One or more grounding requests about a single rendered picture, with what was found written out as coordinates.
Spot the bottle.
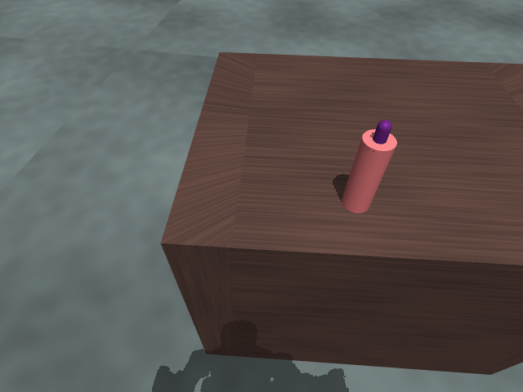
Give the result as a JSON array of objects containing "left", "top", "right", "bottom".
[{"left": 342, "top": 120, "right": 397, "bottom": 213}]

